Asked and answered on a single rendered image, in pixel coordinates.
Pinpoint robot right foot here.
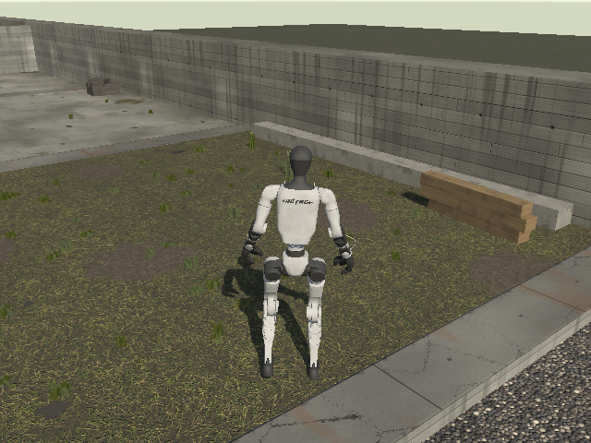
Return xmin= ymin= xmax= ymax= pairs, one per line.
xmin=307 ymin=357 xmax=320 ymax=380

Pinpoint left robot forearm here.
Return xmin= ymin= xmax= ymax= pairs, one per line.
xmin=244 ymin=220 xmax=261 ymax=250

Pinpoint right robot thigh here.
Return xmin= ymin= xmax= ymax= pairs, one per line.
xmin=307 ymin=257 xmax=327 ymax=322

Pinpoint robot right upper arm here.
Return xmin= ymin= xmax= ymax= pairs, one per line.
xmin=318 ymin=187 xmax=343 ymax=239

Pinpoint robot left hand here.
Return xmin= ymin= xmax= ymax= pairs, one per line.
xmin=241 ymin=246 xmax=263 ymax=264

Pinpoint robot left upper arm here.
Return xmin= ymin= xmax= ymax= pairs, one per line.
xmin=252 ymin=185 xmax=280 ymax=234

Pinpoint right robot forearm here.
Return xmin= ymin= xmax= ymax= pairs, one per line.
xmin=333 ymin=224 xmax=352 ymax=258

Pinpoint robot right hand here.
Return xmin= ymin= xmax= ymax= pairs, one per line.
xmin=333 ymin=255 xmax=355 ymax=275

